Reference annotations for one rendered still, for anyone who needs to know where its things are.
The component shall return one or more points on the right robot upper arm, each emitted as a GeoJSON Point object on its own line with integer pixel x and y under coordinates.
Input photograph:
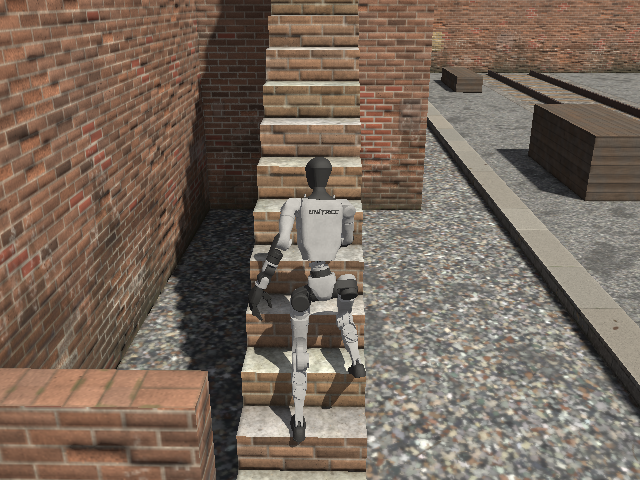
{"type": "Point", "coordinates": [347, 222]}

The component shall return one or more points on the robot left thigh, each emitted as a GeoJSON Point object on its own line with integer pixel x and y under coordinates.
{"type": "Point", "coordinates": [300, 302]}

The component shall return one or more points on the left robot hand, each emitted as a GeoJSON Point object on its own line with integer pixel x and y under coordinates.
{"type": "Point", "coordinates": [254, 298]}

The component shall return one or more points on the robot torso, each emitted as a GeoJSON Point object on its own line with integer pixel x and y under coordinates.
{"type": "Point", "coordinates": [319, 228]}

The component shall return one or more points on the left robot upper arm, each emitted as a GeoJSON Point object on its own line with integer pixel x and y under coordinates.
{"type": "Point", "coordinates": [286, 221]}

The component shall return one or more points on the robot left forearm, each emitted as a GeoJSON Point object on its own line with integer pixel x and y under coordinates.
{"type": "Point", "coordinates": [270, 265]}

